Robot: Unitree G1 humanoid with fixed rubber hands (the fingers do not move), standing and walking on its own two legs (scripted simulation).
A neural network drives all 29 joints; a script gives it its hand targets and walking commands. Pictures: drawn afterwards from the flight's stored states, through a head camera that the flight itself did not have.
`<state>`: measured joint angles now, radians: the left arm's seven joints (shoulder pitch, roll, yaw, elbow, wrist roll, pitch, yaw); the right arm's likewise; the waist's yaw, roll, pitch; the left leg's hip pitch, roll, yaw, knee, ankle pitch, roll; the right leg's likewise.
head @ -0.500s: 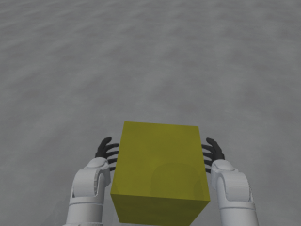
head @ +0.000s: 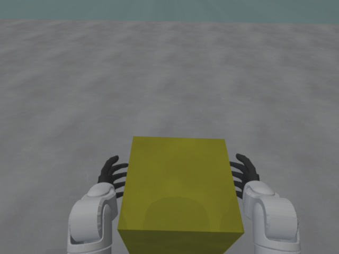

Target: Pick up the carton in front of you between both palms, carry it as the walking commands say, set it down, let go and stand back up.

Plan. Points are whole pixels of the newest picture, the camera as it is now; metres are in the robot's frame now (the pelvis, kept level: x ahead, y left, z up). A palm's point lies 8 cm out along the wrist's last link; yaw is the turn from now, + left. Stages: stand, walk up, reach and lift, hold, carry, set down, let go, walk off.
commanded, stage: carry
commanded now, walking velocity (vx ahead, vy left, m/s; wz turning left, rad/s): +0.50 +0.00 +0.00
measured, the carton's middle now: (176, 202) +0.28 +0.00 +0.02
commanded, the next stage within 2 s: none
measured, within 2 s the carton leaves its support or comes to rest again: neither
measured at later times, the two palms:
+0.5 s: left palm (132, 110) +0.56 +0.14 +0.09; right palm (223, 108) +0.58 -0.16 +0.09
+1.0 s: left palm (137, 68) +0.89 +0.16 +0.09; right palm (204, 67) +0.89 -0.13 +0.09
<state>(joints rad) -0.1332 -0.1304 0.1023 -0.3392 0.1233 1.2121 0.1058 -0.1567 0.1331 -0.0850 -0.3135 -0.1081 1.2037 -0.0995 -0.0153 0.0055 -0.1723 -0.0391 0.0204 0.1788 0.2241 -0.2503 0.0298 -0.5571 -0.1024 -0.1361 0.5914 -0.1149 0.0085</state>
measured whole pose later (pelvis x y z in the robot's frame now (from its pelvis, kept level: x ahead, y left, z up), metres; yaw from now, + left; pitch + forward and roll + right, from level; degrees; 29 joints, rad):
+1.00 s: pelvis +0.62 +0.01 -0.01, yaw +1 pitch +4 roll -1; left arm -0.15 -0.13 0.10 -0.38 0.13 1.22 0.10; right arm -0.16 0.13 -0.09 -0.36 -0.12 1.21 -0.09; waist -0.01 0.00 -0.11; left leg 0.03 0.05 0.19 0.22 -0.31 -0.01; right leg -0.56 -0.09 -0.16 0.56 -0.07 0.00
